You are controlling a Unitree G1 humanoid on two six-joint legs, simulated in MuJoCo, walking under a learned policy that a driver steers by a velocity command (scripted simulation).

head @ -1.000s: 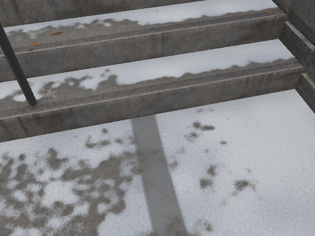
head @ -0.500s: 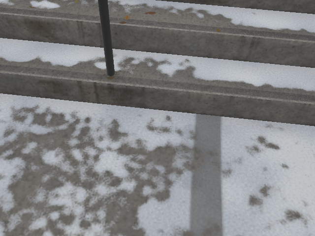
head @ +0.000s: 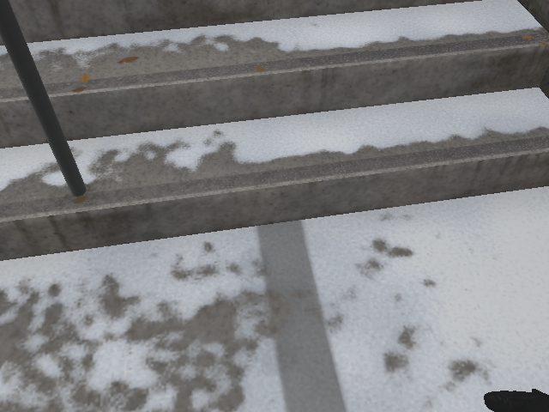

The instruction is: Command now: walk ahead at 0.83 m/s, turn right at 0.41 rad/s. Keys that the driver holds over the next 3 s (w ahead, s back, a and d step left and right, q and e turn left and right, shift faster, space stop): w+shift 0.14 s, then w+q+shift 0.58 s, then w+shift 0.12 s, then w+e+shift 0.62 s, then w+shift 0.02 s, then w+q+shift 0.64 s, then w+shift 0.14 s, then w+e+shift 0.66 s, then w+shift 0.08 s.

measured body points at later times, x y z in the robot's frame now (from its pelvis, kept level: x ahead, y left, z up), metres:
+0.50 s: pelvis +0.34 -0.04 -0.01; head +0.37 -0.04 +0.44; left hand +0.50 +0.21 -0.10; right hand +0.36 -0.32 -0.13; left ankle +0.19 +0.08 -0.63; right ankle +0.38 -0.15 -0.73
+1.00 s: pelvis +0.76 +0.08 +0.00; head +0.78 +0.09 +0.45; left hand +0.77 +0.35 -0.12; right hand +0.93 -0.14 -0.13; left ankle +0.75 +0.11 -0.73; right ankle +0.76 -0.09 -0.61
